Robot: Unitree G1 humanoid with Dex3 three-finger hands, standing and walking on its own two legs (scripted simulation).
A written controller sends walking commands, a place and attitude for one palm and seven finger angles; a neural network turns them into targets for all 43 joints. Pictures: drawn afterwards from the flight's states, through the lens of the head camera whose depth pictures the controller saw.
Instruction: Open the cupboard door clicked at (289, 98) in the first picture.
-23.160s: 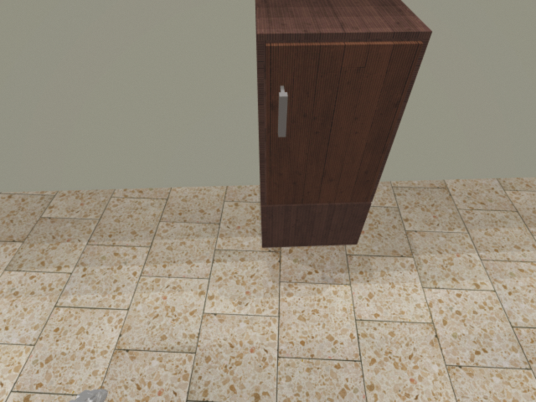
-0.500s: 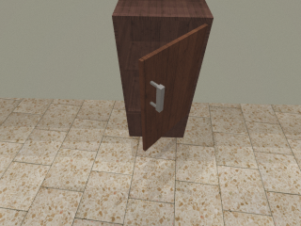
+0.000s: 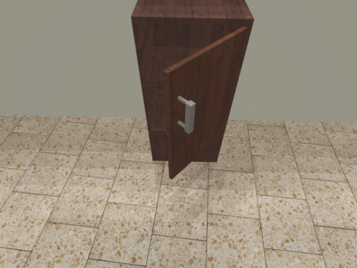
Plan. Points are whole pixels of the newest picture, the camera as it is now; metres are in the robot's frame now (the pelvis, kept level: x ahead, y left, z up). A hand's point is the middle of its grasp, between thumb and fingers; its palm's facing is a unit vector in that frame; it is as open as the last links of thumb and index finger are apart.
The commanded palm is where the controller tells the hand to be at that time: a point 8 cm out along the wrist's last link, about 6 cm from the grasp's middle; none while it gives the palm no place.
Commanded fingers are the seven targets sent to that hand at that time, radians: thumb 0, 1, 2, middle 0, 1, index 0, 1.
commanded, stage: look to check the result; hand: left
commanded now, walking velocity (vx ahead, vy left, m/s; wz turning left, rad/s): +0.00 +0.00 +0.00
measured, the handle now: (185, 114) +0.58 +0.01 -0.03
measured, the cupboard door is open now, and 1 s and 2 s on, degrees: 47 47 47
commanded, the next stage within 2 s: walk to a spot facing it in 0.36 s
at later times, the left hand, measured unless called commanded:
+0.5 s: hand out of the picture +0.01 +0.16 -0.18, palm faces +0.01 -0.98 -0.19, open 7.4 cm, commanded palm none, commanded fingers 0.00 0.90 0.90 -0.20 -0.30 -0.20 -0.30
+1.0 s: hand out of the picture +0.08 +0.16 -0.17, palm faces -0.13 -0.95 -0.30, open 7.4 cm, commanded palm none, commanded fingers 0.00 0.90 0.90 -0.20 -0.30 -0.20 -0.30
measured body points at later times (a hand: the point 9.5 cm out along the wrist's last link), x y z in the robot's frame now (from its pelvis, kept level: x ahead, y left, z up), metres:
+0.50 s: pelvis +0.01 -0.01 +0.00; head +0.03 -0.01 +0.45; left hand +0.01 +0.21 -0.16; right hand +0.01 -0.23 -0.16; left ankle +0.03 +0.11 -0.74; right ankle -0.03 -0.12 -0.74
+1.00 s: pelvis +0.00 -0.04 -0.01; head +0.05 -0.07 +0.44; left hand +0.08 +0.21 -0.14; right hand +0.03 -0.30 -0.17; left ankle +0.00 +0.11 -0.67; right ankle -0.03 -0.11 -0.74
